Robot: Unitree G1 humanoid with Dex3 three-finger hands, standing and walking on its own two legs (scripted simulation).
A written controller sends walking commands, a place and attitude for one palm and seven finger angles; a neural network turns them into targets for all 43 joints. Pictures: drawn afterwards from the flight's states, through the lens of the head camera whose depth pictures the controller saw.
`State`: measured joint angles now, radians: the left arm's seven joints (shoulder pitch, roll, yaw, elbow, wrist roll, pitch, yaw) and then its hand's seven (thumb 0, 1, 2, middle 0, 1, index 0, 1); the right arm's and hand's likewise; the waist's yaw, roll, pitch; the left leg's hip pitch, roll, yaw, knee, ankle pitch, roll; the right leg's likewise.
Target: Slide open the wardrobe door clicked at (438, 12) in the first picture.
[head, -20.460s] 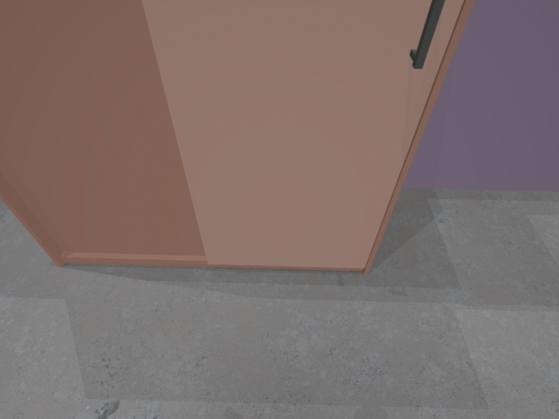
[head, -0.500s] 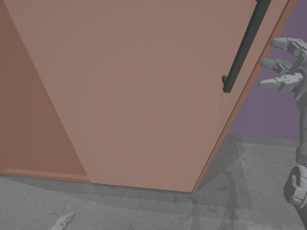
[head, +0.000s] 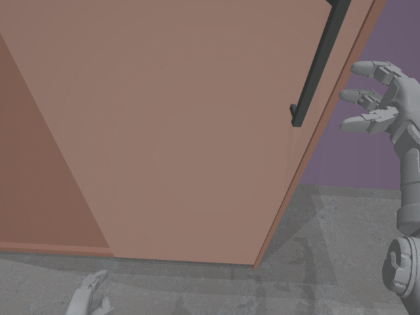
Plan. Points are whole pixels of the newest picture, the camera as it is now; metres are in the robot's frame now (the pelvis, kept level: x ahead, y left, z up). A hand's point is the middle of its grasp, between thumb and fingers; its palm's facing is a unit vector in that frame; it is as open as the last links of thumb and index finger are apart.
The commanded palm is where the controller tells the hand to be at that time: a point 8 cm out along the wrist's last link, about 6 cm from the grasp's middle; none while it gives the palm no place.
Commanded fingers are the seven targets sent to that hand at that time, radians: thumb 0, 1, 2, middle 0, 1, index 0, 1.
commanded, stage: feel for the door with the fingertips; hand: right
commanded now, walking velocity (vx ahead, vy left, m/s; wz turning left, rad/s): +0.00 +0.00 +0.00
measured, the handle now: (312, 67) +0.49 -0.14 +0.27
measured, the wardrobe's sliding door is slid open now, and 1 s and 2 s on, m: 0.00 0.00 0.00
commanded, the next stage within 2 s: slide the fingers in behind the handle in 0.90 s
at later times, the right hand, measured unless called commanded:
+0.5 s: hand (330, 88) +0.44 -0.16 +0.26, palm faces +0.03 +1.00 +0.00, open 13.9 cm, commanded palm +0.42 -0.22 +0.26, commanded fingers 0.00 0.50 -0.30 0.30 1.20 0.30 1.20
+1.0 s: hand (334, 87) +0.45 -0.17 +0.26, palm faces +0.00 +1.00 -0.01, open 14.0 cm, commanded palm +0.43 -0.22 +0.26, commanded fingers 0.00 0.50 -0.30 0.30 1.20 0.30 1.20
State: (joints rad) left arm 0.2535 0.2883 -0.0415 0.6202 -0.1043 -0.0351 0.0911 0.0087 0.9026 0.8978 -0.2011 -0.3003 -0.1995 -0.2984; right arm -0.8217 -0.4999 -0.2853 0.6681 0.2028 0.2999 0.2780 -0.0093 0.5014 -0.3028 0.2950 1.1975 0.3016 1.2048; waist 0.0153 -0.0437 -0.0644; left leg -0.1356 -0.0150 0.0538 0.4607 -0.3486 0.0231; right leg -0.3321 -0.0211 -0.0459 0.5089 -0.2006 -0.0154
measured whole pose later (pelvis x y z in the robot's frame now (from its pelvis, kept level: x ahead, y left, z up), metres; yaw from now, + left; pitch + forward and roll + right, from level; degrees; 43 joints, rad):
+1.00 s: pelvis +0.00 +0.01 +0.00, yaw +0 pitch +2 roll +0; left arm 0.29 0.29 -0.03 0.67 -0.09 -0.04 0.09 0.01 0.90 0.90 -0.20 -0.30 -0.20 -0.30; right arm -0.93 -0.46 -0.27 0.82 0.18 0.23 0.22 -0.01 0.50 -0.30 0.31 1.22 0.30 1.21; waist 0.03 -0.04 -0.07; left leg -0.14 -0.02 0.05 0.46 -0.35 0.04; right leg -0.33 -0.03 -0.05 0.49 -0.19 0.00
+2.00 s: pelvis -0.01 +0.01 +0.00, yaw +1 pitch +0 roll +0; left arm 0.28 0.27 -0.04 0.68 -0.08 -0.03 0.08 0.01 0.90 0.90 -0.20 -0.30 -0.20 -0.30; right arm -0.88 -0.36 -0.23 0.68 0.19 0.27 0.13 -0.01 0.50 -0.30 0.30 1.20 0.30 1.20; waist 0.03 -0.04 -0.06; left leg -0.12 -0.02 0.04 0.44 -0.32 0.03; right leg -0.29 -0.03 -0.05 0.46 -0.17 -0.01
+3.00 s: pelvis +0.00 +0.02 +0.00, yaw +0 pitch -1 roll +0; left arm 0.25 0.26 -0.04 0.68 -0.07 0.01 0.08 0.01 0.90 0.90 -0.20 -0.30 -0.20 -0.30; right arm -0.86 -0.31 -0.21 0.61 0.18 0.33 0.09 -0.01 0.49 -0.31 0.30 1.20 0.29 1.21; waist 0.02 -0.04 -0.06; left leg -0.08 -0.03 0.05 0.42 -0.33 0.04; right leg -0.26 -0.03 -0.05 0.44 -0.17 0.00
